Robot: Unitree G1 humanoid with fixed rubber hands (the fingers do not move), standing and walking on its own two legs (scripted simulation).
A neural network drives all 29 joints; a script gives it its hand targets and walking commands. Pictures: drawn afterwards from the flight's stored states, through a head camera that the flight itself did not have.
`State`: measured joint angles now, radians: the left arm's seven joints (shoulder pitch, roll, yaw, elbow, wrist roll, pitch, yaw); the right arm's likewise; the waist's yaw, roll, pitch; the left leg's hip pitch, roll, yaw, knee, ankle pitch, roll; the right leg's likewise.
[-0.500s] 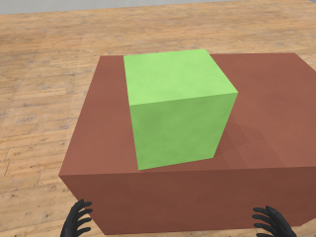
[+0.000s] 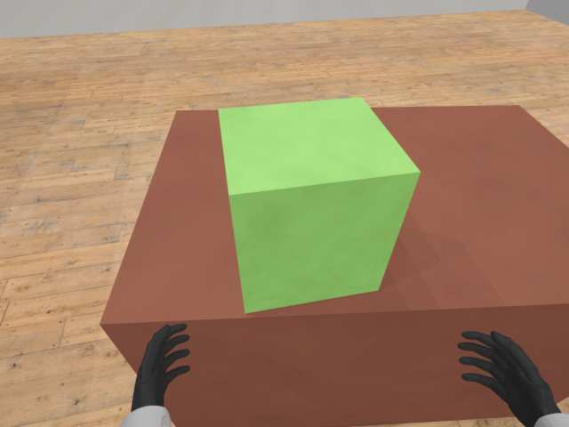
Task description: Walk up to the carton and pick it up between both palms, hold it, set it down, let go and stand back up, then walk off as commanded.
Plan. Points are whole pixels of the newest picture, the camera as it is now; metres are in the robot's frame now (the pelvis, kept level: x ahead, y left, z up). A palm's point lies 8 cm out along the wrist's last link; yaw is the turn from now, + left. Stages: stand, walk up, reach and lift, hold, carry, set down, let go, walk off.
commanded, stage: reach and lift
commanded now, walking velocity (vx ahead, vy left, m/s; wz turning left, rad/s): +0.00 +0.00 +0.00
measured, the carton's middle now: (303, 205) +0.46 +0.01 +0.07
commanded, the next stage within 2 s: none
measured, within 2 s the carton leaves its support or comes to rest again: neither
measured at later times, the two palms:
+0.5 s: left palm (161, 339) +0.22 +0.19 +0.06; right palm (519, 341) +0.23 -0.26 +0.06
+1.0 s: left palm (146, 274) +0.28 +0.21 +0.12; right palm (508, 268) +0.31 -0.26 +0.11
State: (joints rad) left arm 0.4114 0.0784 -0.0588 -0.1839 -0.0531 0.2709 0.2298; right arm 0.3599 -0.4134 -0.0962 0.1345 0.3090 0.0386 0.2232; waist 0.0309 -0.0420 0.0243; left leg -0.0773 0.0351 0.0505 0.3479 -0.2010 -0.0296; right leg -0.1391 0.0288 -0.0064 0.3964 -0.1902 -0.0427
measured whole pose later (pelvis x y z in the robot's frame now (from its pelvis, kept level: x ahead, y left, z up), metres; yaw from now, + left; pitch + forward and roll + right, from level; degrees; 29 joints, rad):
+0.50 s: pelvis +0.00 -0.02 +0.00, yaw +0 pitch -1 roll +1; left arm 0.24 0.10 0.01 -0.32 -0.11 0.41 0.25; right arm 0.22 -0.46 -0.04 -0.02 0.42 0.11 0.11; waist 0.02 -0.04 0.04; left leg -0.10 0.05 0.04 0.30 -0.17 -0.05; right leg -0.17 0.05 0.00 0.37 -0.17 -0.06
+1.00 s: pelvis -0.01 +0.00 +0.00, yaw -2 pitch +0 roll +1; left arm -0.14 0.11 0.16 -0.31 -0.15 0.77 0.23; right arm -0.21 -0.54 -0.05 0.17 0.47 0.35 0.10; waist 0.04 -0.02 0.01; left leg -0.15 0.04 0.06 0.31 -0.16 -0.04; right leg -0.22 0.05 0.03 0.35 -0.13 -0.05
